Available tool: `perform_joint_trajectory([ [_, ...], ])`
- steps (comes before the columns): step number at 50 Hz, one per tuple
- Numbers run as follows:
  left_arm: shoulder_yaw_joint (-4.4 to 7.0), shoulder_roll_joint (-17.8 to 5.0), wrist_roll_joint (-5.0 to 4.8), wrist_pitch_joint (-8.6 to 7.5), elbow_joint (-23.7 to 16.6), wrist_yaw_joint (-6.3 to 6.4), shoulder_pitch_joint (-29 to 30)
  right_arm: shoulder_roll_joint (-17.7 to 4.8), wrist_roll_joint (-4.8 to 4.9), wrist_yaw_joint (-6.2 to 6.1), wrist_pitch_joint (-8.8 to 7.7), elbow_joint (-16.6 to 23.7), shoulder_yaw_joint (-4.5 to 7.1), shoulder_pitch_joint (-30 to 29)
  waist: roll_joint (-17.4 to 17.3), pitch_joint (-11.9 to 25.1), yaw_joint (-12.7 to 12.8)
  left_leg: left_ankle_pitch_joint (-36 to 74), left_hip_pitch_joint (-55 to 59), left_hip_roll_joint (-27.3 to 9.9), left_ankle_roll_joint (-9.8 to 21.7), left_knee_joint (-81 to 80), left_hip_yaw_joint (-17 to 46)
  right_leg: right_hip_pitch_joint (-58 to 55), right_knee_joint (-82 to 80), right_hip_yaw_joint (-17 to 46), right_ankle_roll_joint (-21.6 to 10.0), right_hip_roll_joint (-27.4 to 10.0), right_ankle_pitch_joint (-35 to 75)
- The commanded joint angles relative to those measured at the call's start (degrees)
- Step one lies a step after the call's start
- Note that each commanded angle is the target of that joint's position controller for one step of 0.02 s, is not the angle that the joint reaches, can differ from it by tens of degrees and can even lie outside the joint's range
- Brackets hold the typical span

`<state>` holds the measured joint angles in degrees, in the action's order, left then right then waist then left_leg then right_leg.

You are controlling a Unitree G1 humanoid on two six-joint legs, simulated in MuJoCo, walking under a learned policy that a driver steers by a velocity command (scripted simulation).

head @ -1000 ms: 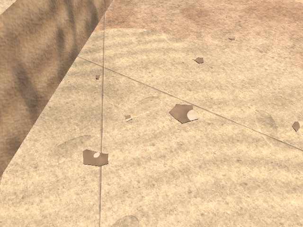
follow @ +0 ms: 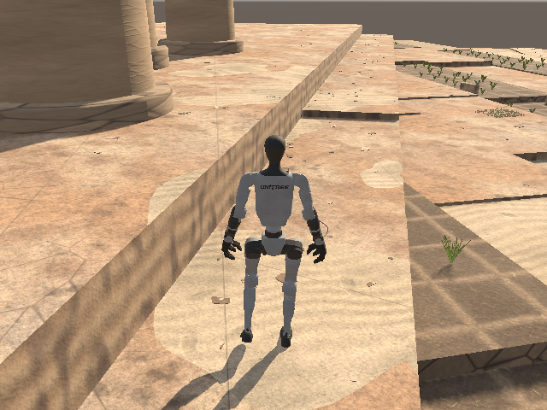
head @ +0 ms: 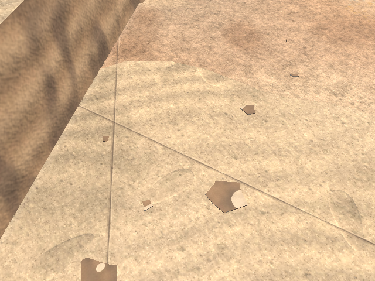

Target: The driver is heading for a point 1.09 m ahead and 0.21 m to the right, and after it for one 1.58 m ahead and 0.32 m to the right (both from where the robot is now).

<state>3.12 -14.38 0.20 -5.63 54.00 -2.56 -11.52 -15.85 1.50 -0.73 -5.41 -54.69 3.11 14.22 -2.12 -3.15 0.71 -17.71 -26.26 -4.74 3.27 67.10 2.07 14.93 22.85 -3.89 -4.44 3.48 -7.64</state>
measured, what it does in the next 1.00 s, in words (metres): walks ahead: left foot, then right foot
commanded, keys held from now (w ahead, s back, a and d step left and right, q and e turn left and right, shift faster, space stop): w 0.66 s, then w+e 0.34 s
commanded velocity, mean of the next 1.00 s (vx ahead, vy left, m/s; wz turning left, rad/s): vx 0.50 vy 0.00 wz -0.10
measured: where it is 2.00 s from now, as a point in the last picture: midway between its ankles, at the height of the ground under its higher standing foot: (229, 152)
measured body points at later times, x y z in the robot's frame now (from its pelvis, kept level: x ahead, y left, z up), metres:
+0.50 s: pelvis +0.29 +0.06 -0.01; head +0.32 +0.07 +0.44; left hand +0.30 +0.33 -0.15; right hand +0.44 -0.20 -0.12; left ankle +0.37 +0.15 -0.74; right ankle +0.15 -0.08 -0.65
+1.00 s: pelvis +0.57 +0.00 -0.02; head +0.61 -0.01 +0.43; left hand +0.78 +0.24 -0.12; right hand +0.56 -0.28 -0.16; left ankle +0.40 +0.15 -0.68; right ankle +0.66 -0.09 -0.74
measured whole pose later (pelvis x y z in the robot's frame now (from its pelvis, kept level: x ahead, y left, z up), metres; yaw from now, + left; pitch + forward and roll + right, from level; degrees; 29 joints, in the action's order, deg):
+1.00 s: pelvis +0.57 +0.00 -0.02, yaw -8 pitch +2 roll +1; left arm 3.9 -15.4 -1.3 -4.1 46.4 -2.6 -4.7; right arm -16.0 -0.1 -0.8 -3.9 -55.6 3.0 16.5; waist -0.1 -2.6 -1.4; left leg -26.3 -7.3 -1.4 -0.4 52.0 -3.4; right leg 28.4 34.9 -2.2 -5.0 1.9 -8.6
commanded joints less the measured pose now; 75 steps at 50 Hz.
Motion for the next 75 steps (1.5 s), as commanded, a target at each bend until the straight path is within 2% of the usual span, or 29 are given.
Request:
perform_joint_trajectory([
  [1, 0.86, -6.01, 0.03, -1.46, -2.55, 0.35, 1.73, -3.15, -0.42, -0.36, 0.92, 1.95, 1.04, 3.85, 5.66, 2.4, -2.34, 4.23, -5.6, -4.98, -0.69, -3.01, 2.43, -2.37, -16.9, 16.45, -9.16, -15.59, -0.69],
  [5, 1.22, -8.34, -0.07, -0.98, -1.08, 2.03, -3.11, -3.66, -1.37, -0.36, 0.99, 5.19, 1.24, -5.01, 4.0, -0.27, -0.2, 15.66, -13.73, -5.08, -3.34, -16.05, 1.73, -5.68, -18.61, 13.2, -9.04, -15.23, 3.2],
  [14, 1.4, -9.27, -1.03, 1.15, 2.53, 2.93, -12.59, -2.18, -0.35, 2.33, -0.53, 10.33, -0.26, -20.29, 4.38, -2.66, 4.47, 21.53, -13.27, -0.6, -2.35, -37.03, -1.6, -17.79, -14.36, 8.27, -6.88, -16.76, 9.33],
  [17, 1.99, -10.49, -1.15, 2.04, 2.45, 3.21, -11.49, -4.42, -0.15, 3.13, -0.94, 10.66, 0.33, -18.06, 6.28, -0.43, 1.62, 15.0, -8.09, 1.25, -0.03, -39.21, -2.39, -22.09, -8.97, 8.5, -5.42, -18.66, 20.93],
  [19, 1.8, -10.18, -0.9, 2.65, 1.7, 3.22, -9.3, -8.26, -0.28, 2.74, -0.97, 6.85, 2.44, -4.98, 6.78, 7.83, -5.43, 14.69, 10.55, 4.77, 2.83, -40.71, -5.29, -19.61, 6.0, 5.47, -3.27, -15.16, 37.14],
  [20, 0.85, -8.38, -0.14, 2.61, 0.36, 3.26, -9.46, -11.94, -1.03, 2.18, -0.83, 4.19, 3.67, 6.04, 3.29, 16.22, -9.27, 15.41, 28.87, -2.65, 6.24, -38.01, 2.78, -8.42, 21.92, 3.48, -1.47, -12.19, 26.53],
  [21, -1.29, -0.87, -0.02, 1.31, -0.12, 2.48, -16.34, -16.59, -1.41, 2.14, -0.35, 2.53, 4.85, 11.54, -11.16, 24.04, -6.21, 4.22, 50.39, -16.53, 15.69, -42.14, 30.1, 16.41, 43.99, 2.11, 3.06, -1.16, -6.37],
  [22, -0.65, -4.46, -1.06, -0.2, 0.56, 2.33, -13.91, -11.14, -1.14, 2.3, -0.36, 2.7, 3.11, 11.05, -9.31, 24.68, -7.74, -0.22, 50.68, -17.47, 15.32, -49.1, 39.44, 23.55, 51.38, 10.97, 2.08, -0.85, -25.25],
  [23, 0.61, -8.84, -2.84, -1.15, -1.25, 2.1, -8.5, -8.66, -0.94, 2.21, -0.53, 3.41, 2.22, 5.88, -7.03, 15.66, -6.81, 0.41, 43.22, -15.58, 12.32, -50.12, 30.46, 28.07, 53.59, 10.95, 0.98, -4.21, -21.85],
  [24, 0.62, -8.96, -3.03, -1.47, -1.99, 2.37, -5.47, -7.1, -1.1, 2.2, -0.62, 4.65, 1.68, 0.67, -3.09, 10.35, -4.88, 5.45, 34.25, -13.39, 10.77, -51.63, 22.79, 26.86, 51.23, 8.91, 0.8, -7.59, -16.2],
  [26, 1.23, -7.64, -1.63, -0.57, -1.89, 2.95, -4.85, -4.13, -2.0, 2.52, -0.99, 5.01, 0.75, -3.85, -2.11, 5.31, -1.32, 12.55, 21.78, -9.28, 9.13, -55.46, 13.8, 20.92, 44.71, 8.32, 1.38, -11.31, -9.61],
  [33, 1.03, -4.62, -0.45, 1.4, -4.89, 3.1, 2.06, -7.02, -1.61, 1.05, -0.91, 2.08, 1.36, 0.58, -0.97, 1.3, -1.14, 19.7, 17.78, -6.99, 9.87, -61.09, 4.78, 23.86, 26.71, 6.73, 4.92, -12.47, 4.67],
  [41, 0.0, -3.63, -1.68, 1.04, -9.34, 0.68, 13.66, -8.01, -1.26, 0.1, 0.14, -1.12, 1.76, 5.98, -0.46, -1.83, -4.85, 20.07, 28.61, -9.6, 6.84, -60.01, -3.9, 24.27, 10.46, 5.08, 2.0, -8.99, 11.42],
  [44, 0.39, -4.87, -1.51, 0.91, -10.91, -0.56, 13.35, -9.23, -1.0, -0.32, 1.27, -0.69, 2.32, 4.52, -1.31, -0.81, -3.2, 32.38, 33.51, -11.32, 5.15, -54.0, -5.96, 22.26, 9.48, 3.01, -0.45, -7.16, 4.02],
  [46, 2.12, -7.65, -1.27, 1.19, -9.6, -0.75, 4.87, -10.39, -1.04, -0.8, 2.25, 0.37, 2.65, 2.48, -2.34, 5.07, 1.89, 51.42, 32.87, -9.88, 3.23, -40.67, -8.92, 9.51, 8.92, -0.97, -2.64, -2.83, 0.84],
  [47, 3.97, -10.8, -1.38, 1.42, -7.07, -0.33, -4.27, -9.5, -1.39, -1.2, 2.71, 1.27, 2.21, 2.7, -0.46, 10.17, 5.68, 51.17, 27.14, -7.07, 1.3, -27.84, -11.0, -3.73, 7.71, -0.11, -4.48, -1.11, 2.2],
  [48, 5.9, -16.98, -1.25, 1.85, -6.14, 0.55, -12.28, -6.16, -2.41, -1.05, 1.98, 3.53, 0.89, 5.93, 9.32, 17.24, 6.09, 31.68, 6.43, -1.83, -2.05, -6.21, -12.27, -24.98, 7.41, 21.1, -11.61, -13.46, -0.36],
  [49, 5.37, -16.85, -2.02, 1.75, -6.87, 0.51, -11.74, -1.62, -2.71, -0.08, -0.23, 4.37, -0.85, 7.19, 17.34, 22.67, 3.52, -13.05, -11.83, 9.21, -4.27, 9.36, -3.93, -37.11, -3.72, 49.41, -19.3, -23.05, -8.93],
  [50, 4.02, -12.9, -1.55, 1.52, -7.03, 0.56, -11.34, -6.67, -0.55, 0.96, -2.46, 5.38, 0.35, 2.35, 13.0, 20.31, 5.66, -12.53, -18.39, 5.4, -2.35, 13.16, 4.07, -36.17, -6.28, 46.83, -16.71, -21.93, -11.63],
  [51, 3.48, -10.61, -1.1, 1.24, -7.74, 0.78, -8.6, -7.84, 0.86, 1.32, -3.59, 6.83, 0.5, -1.81, 9.55, 13.85, 5.2, -8.03, -20.08, 2.79, -1.01, 11.32, 3.18, -29.43, -6.34, 38.45, -14.56, -19.89, -8.2],
  [53, 2.5, -7.69, -0.45, 0.78, -9.64, 0.78, -1.89, -8.14, -1.11, 0.57, -3.49, 6.9, 1.26, -3.64, 2.69, 7.38, 0.78, -1.65, -13.43, -1.44, -1.27, 0.59, 2.96, -13.76, -8.26, 28.26, -12.14, -15.96, 2.67],
  [57, 2.87, -9.49, -0.78, 0.75, -10.77, 1.97, -1.56, -5.83, -2.42, 0.01, -1.01, 8.3, 1.35, -4.16, 4.38, 4.55, -1.68, 3.27, -8.55, -1.49, -4.7, -10.45, 1.64, -3.37, -11.86, 22.39, -12.65, -12.88, 10.2],
  [63, 3.39, -10.77, -1.37, 1.61, -9.87, 3.47, -6.87, -3.41, -1.81, 0.55, -1.25, 12.64, 0.46, -16.32, 6.31, 2.26, 2.74, 23.58, -3.57, 3.16, -6.43, -34.09, 0.4, 0.59, -11.13, 18.32, -7.95, -8.42, 4.28],
  [68, 3.42, -10.12, -1.66, 2.55, -9.03, 3.88, -9.63, -6.21, -1.05, 1.58, -2.29, 14.85, 1.05, -19.01, 7.33, 2.65, 2.97, 19.35, -1.98, 4.22, -4.96, -40.79, 2.96, -7.68, -4.22, 25.47, -6.84, -11.36, 2.88],
  [71, 3.08, -8.94, -1.25, 3.07, -10.28, 3.99, -7.96, -8.89, -1.28, 1.44, -3.23, 12.85, 2.34, -10.0, 8.97, 6.5, -2.04, 15.0, 10.96, 4.22, -1.64, -44.25, 1.63, -8.05, 4.74, 26.86, -4.69, -9.28, 8.96],
  [72, 1.97, -6.11, -0.7, 2.86, -11.48, 3.65, -7.11, -11.44, -2.3, 1.05, -3.46, 11.86, 3.18, -1.84, 5.94, 13.67, -5.9, 13.82, 25.12, -2.7, 1.78, -41.97, 7.22, -2.27, 17.54, 23.29, -2.8, -6.09, 6.48],
  [73, 0.92, -2.63, -1.8, 2.26, -12.78, 3.52, -13.88, -16.55, -3.05, 0.67, -2.66, 10.54, 4.68, 5.96, -8.8, 22.73, -5.0, 4.95, 47.25, -15.98, 10.54, -43.59, 28.96, 17.23, 36.86, 14.75, 1.86, 2.24, -11.2],
  [74, 0.96, -5.77, -2.38, 1.97, -13.05, 3.58, -15.32, -13.11, -1.5, 1.07, -2.0, 9.91, 3.98, 6.41, -15.26, 22.73, -4.53, -6.05, 49.04, -20.59, 12.48, -48.38, 42.45, 27.6, 47.08, 13.96, 2.56, -0.17, -26.68],
  [75, 2.21, -10.64, -2.56, 2.18, -12.88, 3.57, -11.21, -8.49, -1.14, 1.02, -1.67, 11.23, 2.74, 3.28, -7.89, 14.37, -5.5, -9.48, 41.85, -18.15, 9.83, -49.65, 35.37, 30.78, 50.95, 14.68, 2.83, -3.29, -22.43],
])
